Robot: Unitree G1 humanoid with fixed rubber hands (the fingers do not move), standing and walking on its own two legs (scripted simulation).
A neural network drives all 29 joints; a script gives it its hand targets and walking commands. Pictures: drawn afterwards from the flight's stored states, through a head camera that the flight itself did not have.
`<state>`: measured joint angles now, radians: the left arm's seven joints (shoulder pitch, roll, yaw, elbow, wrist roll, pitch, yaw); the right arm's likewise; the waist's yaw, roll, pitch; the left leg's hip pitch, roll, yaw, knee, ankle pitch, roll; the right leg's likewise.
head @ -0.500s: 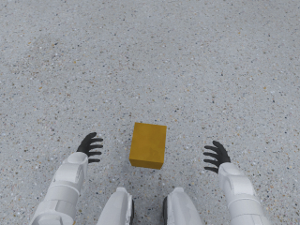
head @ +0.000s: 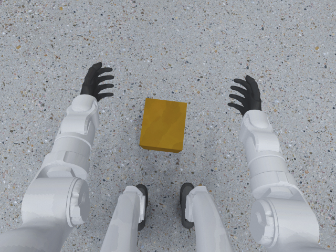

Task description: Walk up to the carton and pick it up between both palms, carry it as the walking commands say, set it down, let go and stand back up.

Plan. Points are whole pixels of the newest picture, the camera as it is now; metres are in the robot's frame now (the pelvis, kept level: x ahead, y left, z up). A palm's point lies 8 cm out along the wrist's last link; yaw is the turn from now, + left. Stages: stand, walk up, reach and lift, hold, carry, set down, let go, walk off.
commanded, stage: reach and lift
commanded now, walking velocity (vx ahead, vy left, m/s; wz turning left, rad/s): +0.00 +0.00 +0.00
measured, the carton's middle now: (163, 128) +0.47 +0.01 -0.55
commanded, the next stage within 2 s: none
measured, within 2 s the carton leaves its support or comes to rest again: neither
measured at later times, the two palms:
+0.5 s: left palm (101, 88) +0.50 +0.18 -0.15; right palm (237, 100) +0.48 -0.18 -0.15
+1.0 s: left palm (115, 106) +0.50 +0.18 -0.32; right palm (218, 115) +0.48 -0.18 -0.32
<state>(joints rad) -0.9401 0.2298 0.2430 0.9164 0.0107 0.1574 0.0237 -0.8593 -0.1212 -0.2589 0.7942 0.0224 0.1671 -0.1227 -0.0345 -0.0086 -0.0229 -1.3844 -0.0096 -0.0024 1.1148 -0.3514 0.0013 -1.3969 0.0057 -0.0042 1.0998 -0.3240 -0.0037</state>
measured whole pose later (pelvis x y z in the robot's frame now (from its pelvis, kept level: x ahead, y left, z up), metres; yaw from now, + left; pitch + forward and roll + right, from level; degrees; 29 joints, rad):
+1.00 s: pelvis -0.03 +0.01 -0.19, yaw -1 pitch +47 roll -1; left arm -1.23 0.30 0.18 0.99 -0.07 0.10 0.10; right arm -1.15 -0.20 -0.25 0.90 0.09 0.09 -0.14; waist -0.03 0.00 0.02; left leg -2.11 -0.05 -0.03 1.83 -0.53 -0.01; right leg -2.12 0.04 0.01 1.80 -0.50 0.03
